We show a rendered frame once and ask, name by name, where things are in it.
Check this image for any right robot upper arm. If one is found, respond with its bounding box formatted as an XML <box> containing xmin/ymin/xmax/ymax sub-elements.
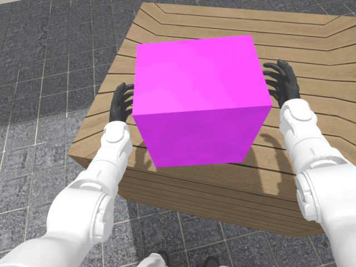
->
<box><xmin>295</xmin><ymin>164</ymin><xmax>356</xmax><ymax>267</ymax></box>

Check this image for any robot right forearm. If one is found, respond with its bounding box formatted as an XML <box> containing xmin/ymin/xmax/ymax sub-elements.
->
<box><xmin>279</xmin><ymin>98</ymin><xmax>356</xmax><ymax>176</ymax></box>

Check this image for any robot left foot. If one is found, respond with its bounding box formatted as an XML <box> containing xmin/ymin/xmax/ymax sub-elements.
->
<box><xmin>157</xmin><ymin>250</ymin><xmax>169</xmax><ymax>267</ymax></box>

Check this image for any carton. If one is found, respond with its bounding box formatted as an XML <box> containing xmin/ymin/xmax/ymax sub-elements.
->
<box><xmin>132</xmin><ymin>35</ymin><xmax>273</xmax><ymax>167</ymax></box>

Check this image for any robot right hand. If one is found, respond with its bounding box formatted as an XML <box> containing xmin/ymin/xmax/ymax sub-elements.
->
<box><xmin>262</xmin><ymin>59</ymin><xmax>301</xmax><ymax>109</ymax></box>

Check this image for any robot left hand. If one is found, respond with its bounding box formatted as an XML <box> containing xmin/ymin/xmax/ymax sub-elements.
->
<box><xmin>109</xmin><ymin>82</ymin><xmax>134</xmax><ymax>123</ymax></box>

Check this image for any left robot upper arm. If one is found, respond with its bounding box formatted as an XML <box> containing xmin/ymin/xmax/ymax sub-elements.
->
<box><xmin>0</xmin><ymin>188</ymin><xmax>114</xmax><ymax>267</ymax></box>

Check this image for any left robot shin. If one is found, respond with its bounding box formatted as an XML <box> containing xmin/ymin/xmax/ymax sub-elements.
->
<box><xmin>149</xmin><ymin>253</ymin><xmax>164</xmax><ymax>262</ymax></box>

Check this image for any pedestal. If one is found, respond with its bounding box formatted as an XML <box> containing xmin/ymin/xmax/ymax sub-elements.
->
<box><xmin>67</xmin><ymin>2</ymin><xmax>356</xmax><ymax>238</ymax></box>

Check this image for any robot left forearm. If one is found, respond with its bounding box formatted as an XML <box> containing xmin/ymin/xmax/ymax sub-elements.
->
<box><xmin>46</xmin><ymin>121</ymin><xmax>133</xmax><ymax>228</ymax></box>

